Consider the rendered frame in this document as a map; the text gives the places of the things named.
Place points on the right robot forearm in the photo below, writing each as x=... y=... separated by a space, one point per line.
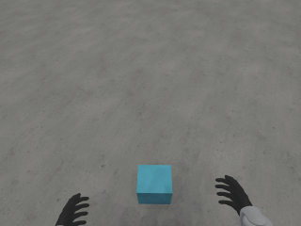
x=253 y=216

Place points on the right robot hand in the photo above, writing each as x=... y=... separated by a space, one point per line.
x=237 y=194

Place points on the left robot hand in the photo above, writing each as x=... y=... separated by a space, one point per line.
x=67 y=215

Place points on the carton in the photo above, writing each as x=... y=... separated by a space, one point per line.
x=154 y=184

